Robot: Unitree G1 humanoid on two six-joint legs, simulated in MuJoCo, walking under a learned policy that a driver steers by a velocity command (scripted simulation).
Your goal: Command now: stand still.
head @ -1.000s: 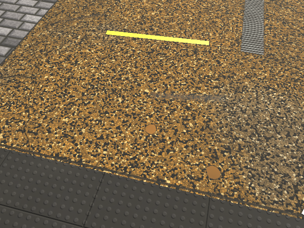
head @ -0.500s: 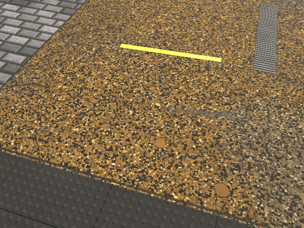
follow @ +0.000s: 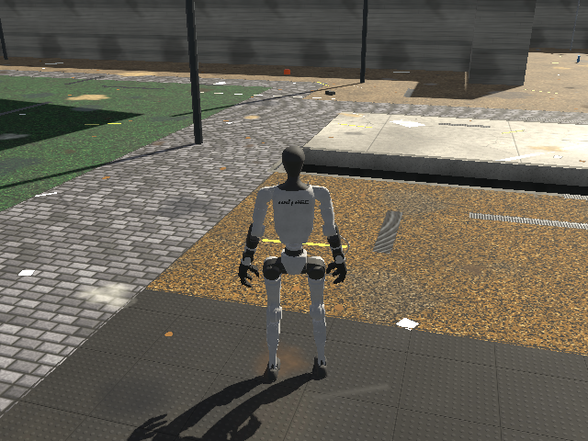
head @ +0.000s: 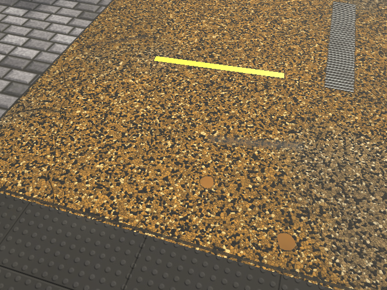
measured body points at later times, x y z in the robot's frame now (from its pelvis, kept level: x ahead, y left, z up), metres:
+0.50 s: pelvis +0.01 -0.01 +0.00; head +0.01 -0.01 +0.45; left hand +0.01 +0.24 -0.16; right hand +0.01 -0.26 -0.16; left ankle -0.02 +0.12 -0.74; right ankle +0.01 -0.15 -0.73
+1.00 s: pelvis +0.19 -0.02 -0.01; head +0.22 -0.03 +0.44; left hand +0.06 +0.21 -0.14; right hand +0.42 -0.24 -0.10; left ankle +0.37 +0.11 -0.71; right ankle +0.02 -0.14 -0.74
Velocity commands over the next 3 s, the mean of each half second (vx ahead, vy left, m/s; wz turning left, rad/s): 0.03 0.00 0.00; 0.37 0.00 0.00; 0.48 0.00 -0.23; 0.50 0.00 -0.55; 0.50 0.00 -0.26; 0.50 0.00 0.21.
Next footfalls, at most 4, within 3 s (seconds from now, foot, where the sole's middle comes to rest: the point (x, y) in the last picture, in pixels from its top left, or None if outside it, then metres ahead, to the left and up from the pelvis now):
1.06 left None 0.42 0.10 -0.77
1.64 right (242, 237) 0.72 -0.14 -0.77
2.10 left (217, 167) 1.05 -0.06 -0.77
2.60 right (296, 153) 1.14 -0.42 -0.77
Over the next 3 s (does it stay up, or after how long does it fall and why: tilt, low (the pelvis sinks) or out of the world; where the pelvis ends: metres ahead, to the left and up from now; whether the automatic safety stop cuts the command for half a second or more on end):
stays up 1.22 -0.36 0.01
